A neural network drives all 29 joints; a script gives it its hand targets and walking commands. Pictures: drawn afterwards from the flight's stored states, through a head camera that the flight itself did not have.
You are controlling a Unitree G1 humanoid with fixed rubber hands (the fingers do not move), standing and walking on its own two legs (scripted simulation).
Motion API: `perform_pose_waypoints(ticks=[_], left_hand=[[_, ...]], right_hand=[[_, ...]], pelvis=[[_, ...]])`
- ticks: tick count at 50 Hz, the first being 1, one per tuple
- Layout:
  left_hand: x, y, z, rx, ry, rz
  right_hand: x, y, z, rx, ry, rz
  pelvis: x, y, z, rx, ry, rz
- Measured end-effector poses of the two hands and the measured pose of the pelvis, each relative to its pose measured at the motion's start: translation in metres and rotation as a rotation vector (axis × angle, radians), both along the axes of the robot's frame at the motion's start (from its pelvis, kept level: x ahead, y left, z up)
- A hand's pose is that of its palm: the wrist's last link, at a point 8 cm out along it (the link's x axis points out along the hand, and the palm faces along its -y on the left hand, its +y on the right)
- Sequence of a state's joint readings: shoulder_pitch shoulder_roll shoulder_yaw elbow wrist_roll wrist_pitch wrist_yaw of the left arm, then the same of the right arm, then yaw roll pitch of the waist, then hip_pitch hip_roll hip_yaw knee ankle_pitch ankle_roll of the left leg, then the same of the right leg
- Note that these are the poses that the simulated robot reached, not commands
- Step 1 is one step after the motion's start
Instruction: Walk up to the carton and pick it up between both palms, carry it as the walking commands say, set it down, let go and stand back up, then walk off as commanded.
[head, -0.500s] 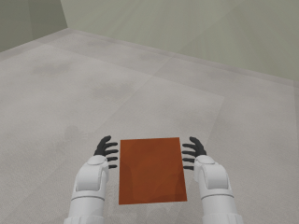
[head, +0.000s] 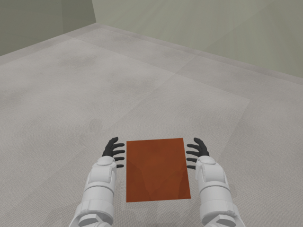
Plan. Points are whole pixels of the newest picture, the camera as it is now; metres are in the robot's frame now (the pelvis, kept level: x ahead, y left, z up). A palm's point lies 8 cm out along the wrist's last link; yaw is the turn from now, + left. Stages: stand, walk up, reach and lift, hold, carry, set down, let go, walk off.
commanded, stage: set down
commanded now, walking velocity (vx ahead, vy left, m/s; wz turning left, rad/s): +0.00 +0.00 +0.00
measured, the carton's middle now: (156, 171) +0.34 -0.04 -0.10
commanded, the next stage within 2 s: none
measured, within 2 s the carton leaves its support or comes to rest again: neither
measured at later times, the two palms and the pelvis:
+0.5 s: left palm (117, 176) +0.33 +0.09 -0.09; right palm (198, 180) +0.29 -0.17 -0.09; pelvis -0.01 +0.01 -0.04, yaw +0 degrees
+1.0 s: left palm (123, 183) +0.35 +0.08 -0.18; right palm (194, 190) +0.30 -0.18 -0.19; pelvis -0.04 +0.01 -0.12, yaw +0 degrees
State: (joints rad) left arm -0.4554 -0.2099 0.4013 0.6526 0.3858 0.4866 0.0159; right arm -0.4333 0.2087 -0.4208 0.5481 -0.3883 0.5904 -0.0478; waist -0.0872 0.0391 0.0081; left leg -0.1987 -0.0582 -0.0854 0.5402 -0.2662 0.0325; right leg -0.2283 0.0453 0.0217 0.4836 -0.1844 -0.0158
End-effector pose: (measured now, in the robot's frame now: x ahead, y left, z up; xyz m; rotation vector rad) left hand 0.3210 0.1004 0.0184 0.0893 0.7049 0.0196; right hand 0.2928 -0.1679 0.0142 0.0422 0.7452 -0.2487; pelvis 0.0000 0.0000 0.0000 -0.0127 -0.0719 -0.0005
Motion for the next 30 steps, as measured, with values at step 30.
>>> perform_pose_waypoints(ticks=[30], left_hand=[[0.012, -0.009, -0.126, -0.03, -0.041, 0.026]], right_hand=[[-0.004, -0.001, -0.126, -0.038, -0.041, -0.073]], pelvis=[[-0.021, 0.009, -0.052, 0.011, 0.425, -0.004]])
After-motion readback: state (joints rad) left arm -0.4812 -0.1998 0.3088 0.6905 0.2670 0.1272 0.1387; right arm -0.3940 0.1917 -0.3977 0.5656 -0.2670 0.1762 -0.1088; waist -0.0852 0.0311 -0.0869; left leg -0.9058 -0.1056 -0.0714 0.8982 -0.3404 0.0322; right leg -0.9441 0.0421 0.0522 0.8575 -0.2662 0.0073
